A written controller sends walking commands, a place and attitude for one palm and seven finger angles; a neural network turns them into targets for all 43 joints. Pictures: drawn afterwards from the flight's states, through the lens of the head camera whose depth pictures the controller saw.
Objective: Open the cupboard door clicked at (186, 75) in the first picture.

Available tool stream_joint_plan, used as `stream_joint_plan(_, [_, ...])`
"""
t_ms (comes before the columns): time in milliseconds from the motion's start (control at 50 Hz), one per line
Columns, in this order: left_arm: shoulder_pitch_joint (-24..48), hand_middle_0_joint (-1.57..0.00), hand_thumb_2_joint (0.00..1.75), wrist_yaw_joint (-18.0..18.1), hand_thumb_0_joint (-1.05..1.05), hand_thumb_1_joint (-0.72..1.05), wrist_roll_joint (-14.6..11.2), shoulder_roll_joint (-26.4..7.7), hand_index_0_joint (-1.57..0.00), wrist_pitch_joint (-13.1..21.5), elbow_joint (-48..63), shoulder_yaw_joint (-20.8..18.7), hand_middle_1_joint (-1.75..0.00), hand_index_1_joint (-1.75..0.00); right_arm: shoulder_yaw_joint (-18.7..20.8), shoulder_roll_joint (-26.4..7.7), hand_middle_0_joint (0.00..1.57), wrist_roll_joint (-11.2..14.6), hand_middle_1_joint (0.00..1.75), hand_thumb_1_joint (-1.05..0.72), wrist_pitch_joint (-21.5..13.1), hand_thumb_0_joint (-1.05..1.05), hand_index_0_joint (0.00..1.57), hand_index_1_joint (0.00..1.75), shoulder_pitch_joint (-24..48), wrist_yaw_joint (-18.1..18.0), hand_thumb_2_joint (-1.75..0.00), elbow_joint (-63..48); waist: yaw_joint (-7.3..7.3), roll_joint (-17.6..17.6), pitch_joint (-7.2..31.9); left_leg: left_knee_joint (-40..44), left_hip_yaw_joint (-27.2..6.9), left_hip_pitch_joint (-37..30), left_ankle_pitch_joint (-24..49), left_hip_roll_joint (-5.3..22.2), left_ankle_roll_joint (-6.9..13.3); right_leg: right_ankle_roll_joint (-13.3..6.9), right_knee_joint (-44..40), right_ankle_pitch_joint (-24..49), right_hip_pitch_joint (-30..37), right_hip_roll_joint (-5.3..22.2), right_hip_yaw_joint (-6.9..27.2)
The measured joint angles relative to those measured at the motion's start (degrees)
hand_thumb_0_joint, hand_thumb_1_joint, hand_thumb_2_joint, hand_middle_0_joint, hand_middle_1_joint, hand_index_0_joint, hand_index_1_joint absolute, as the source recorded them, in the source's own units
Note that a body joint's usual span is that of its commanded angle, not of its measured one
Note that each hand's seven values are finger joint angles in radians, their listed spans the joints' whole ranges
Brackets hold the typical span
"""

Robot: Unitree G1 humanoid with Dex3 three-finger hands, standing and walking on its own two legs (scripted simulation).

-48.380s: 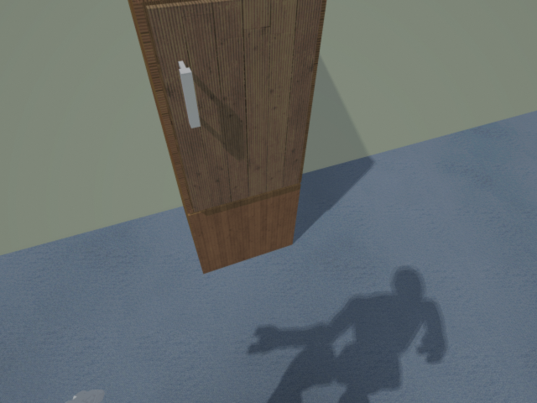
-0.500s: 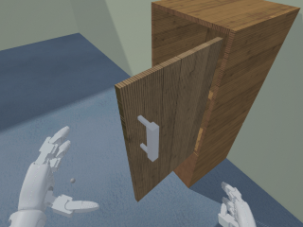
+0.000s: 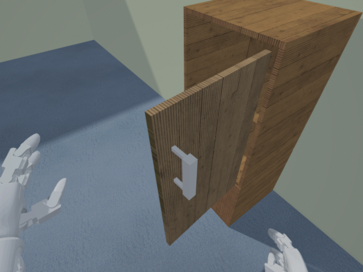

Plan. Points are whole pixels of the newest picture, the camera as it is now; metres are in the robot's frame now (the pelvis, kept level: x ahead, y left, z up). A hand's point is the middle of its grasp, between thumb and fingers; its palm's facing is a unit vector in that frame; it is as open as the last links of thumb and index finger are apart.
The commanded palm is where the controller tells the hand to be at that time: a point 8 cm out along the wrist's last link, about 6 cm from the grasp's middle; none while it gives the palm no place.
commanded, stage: draw the hand back to the body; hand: left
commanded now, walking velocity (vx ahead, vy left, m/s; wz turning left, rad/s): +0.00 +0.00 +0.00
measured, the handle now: (183, 172) +0.31 +0.04 +0.08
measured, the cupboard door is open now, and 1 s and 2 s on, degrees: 96 96 96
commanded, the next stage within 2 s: step back with the hand held close in 0.42 s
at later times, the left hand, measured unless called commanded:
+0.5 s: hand (49, 200) +0.18 +0.25 +0.15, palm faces +0.46 -0.81 -0.37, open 7.4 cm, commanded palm +0.13 +0.28 +0.17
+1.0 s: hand (46, 206) +0.17 +0.25 +0.15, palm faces +0.34 -0.79 -0.51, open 7.4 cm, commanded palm +0.11 +0.29 +0.17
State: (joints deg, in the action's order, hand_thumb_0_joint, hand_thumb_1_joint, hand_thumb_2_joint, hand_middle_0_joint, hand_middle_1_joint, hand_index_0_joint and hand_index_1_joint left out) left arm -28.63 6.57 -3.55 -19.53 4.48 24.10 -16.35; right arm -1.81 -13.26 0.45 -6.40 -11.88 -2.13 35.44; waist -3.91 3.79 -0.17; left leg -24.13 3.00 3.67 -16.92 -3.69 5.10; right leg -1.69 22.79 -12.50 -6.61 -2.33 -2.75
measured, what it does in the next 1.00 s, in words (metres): stands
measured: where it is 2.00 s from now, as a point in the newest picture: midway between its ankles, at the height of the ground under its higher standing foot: outside the picture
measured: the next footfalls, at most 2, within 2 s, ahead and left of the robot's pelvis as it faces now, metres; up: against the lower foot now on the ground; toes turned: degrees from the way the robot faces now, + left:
right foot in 1.84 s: -0.30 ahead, -0.10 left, +0.00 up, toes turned -7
left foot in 2.00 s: -0.17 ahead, +0.08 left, +0.00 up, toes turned -3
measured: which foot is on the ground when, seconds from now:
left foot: down 0.00-1.00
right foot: down 0.00-1.00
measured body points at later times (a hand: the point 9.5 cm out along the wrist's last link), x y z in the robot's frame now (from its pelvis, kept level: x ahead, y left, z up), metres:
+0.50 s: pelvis -0.01 -0.01 +0.00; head -0.03 -0.03 +0.45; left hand +0.15 +0.29 +0.17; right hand +0.18 -0.23 -0.08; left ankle -0.04 +0.05 -0.74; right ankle +0.00 -0.10 -0.74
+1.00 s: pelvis -0.04 -0.01 -0.01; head -0.03 +0.00 +0.44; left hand +0.14 +0.29 +0.18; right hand +0.11 -0.27 -0.08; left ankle -0.04 +0.05 -0.74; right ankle +0.00 -0.10 -0.74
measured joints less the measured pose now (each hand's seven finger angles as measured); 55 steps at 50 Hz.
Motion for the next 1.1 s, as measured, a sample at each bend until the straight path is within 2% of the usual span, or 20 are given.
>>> stream_joint_plan(120, [1.7, -0.20, 0.83, 0.3, 0.01, 0.72, -0.4, -0.7, -0.21, 0.3, -1.1, -2.9, -0.30, -0.30, 0.4, -0.2, 0.20, 0.0, 0.30, -0.91, 0.1, 0.01, 0.21, 0.30, 0.3, 0.3, -0.90, 0.6, -0.12, 0.0, -0.1, 0.8, 0.0, -0.5, 0.5, 0.0, -0.1, -0.1, -0.8, 0.4, 0.5, -0.1, 0.0])
stream_joint_plan(220, [1.6, -0.20, 0.87, 0.0, 0.01, 0.82, -0.6, 0.3, -0.21, 0.3, -1.5, -2.3, -0.30, -0.30, 0.6, -0.4, 0.20, 0.0, 0.30, -0.91, 0.5, 0.01, 0.21, 0.30, 0.4, 0.6, -0.90, 0.8, -0.15, 0.0, -0.2, 1.1, -0.1, -0.5, 0.8, 0.1, -0.2, -0.2, -1.2, 0.8, 0.6, -0.1, 0.0])
stream_joint_plan(340, [1.4, -0.20, 0.89, -0.1, 0.02, 0.87, -0.4, 0.4, -0.21, 0.1, -1.5, -1.4, -0.30, -0.30, 0.5, -0.3, 0.20, 0.1, 0.30, -0.91, 0.2, 0.01, 0.21, 0.30, 0.5, 0.3, -0.90, 1.0, -0.20, -0.1, -0.6, 1.0, -0.1, -0.7, 0.9, 0.3, -0.4, -0.5, -1.2, 1.0, 0.8, -0.4, -0.1])
stream_joint_plan(580, [2.5, -0.21, 0.90, -0.1, 0.02, 0.89, -0.5, 0.2, -0.21, 0.6, -2.3, -2.2, -0.30, -0.30, 0.3, 0.1, 0.20, 0.3, 0.30, -0.91, -0.2, 0.01, 0.21, 0.30, 0.6, 0.1, -0.90, 1.2, -0.32, 0.2, -0.8, 0.8, -0.2, -0.5, 1.1, 1.1, -1.0, -1.3, -1.9, 1.6, 1.0, -1.1, -0.2])
stream_joint_plan(680, [2.6, -0.21, 0.90, 0.0, 0.02, 0.89, 0.0, -1.2, -0.21, 4.7, -2.5, -6.4, -0.30, -0.30, 0.4, -0.1, 0.20, 0.3, 0.30, -0.91, 0.9, 0.01, 0.21, 0.30, 1.5, 0.1, -0.90, -0.4, 0.90, 0.0, -0.2, -0.6, 0.7, 3.2, 0.9, 1.9, -1.2, -1.5, -2.0, 2.7, -2.3, -1.9, 0.6])
stream_joint_plan(780, [0.3, -0.20, 0.90, -0.4, 0.02, 0.89, 0.6, -1.7, -0.21, 5.4, -1.4, -5.4, -0.30, -0.30, 1.7, -1.1, 0.20, 0.5, 0.30, -0.91, 2.8, 0.01, 0.21, 0.30, 2.0, -0.3, -0.90, -1.8, 2.78, -0.6, -0.1, -1.1, 1.9, 5.8, 1.4, 1.5, -0.9, -1.1, 0.1, 2.6, -6.0, -1.5, 1.6])
stream_joint_plan(880, [-2.7, -0.21, 0.90, -0.4, 0.02, 0.89, 1.0, -3.7, -0.21, 5.1, 1.4, -5.3, -0.30, -0.30, 3.1, -1.4, 0.20, 0.8, 0.30, -0.91, 4.6, 0.01, 0.21, 0.30, 1.3, -0.9, -0.90, -2.8, 4.38, -2.3, -0.2, -3.0, 2.4, 8.5, 1.3, 1.1, -0.5, -0.9, 3.1, 2.1, -9.2, -0.9, 1.8])
stream_joint_plan(1000, [-4.3, -0.21, 0.90, 0.7, 0.02, 0.88, 1.5, -5.4, -0.22, 5.8, 4.4, -7.9, -0.30, -0.30, 3.4, -1.1, 0.20, 0.4, 0.30, -0.91, 5.0, 0.01, 0.20, 0.30, -0.4, -1.7, -0.90, -3.8, 4.33, -4.3, -0.5, -5.1, 3.0, 10.7, 1.6, 0.2, 0.2, -0.3, 6.7, 1.7, -12.2, 0.1, 2.2])
stream_joint_plan(1060, [-4.0, -0.21, 0.90, 1.7, 0.02, 0.88, 2.0, -4.9, -0.22, 5.9, 5.0, -8.6, -0.30, -0.30, 3.2, -0.7, 0.20, -0.5, 0.30, -0.91, 4.6, 0.01, 0.20, 0.30, -1.1, -2.1, -0.90, -4.3, 4.00, -4.9, -0.8, -6.6, 3.3, 11.8, 1.5, -0.3, 0.6, 0.0, 9.3, 1.1, -13.7, 0.6, 2.4])
stream_joint_plan(1100, [-3.5, -0.21, 0.90, 2.5, 0.02, 0.88, 2.5, -4.1, -0.22, 5.8, 4.9, -8.5, -0.30, -0.30, 3.1, -0.3, 0.20, -1.3, 0.30, -0.91, 4.0, 0.01, 0.20, 0.30, -1.7, -2.4, -0.90, -4.4, 4.23, -5.0, -0.8, -8.0, 3.0, 12.8, 1.4, -0.8, 0.9, 0.6, 12.2, -1.0, -14.2, 0.7, 3.8])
